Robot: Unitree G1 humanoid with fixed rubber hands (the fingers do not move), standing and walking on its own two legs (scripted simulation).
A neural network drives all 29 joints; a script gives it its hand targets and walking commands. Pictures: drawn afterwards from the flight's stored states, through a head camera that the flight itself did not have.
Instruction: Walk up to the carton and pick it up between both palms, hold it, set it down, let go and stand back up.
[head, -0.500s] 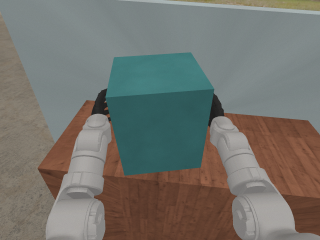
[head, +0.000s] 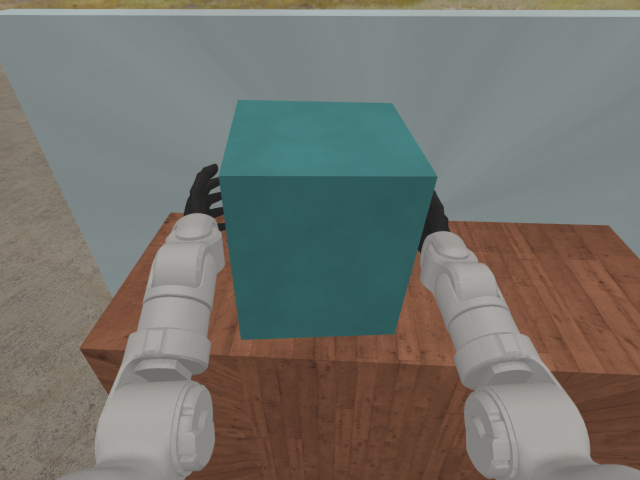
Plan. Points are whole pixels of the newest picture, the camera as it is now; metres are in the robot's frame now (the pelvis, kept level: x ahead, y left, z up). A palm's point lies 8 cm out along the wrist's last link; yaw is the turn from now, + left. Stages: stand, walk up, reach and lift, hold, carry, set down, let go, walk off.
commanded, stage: reach and lift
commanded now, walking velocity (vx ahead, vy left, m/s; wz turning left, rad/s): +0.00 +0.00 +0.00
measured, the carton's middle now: (317, 219) +0.41 +0.02 +0.18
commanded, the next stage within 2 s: hold in 0.02 s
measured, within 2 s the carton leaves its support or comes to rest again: neither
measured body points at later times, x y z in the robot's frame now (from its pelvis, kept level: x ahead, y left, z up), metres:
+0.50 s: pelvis +0.00 +0.00 +0.00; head -0.08 +0.02 +0.44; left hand +0.38 +0.18 +0.21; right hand +0.38 -0.13 +0.20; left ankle +0.04 +0.10 -0.74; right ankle +0.04 -0.14 -0.74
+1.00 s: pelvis +0.00 +0.00 +0.00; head -0.08 +0.02 +0.44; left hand +0.38 +0.18 +0.22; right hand +0.38 -0.13 +0.20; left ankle +0.04 +0.10 -0.74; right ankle +0.04 -0.14 -0.74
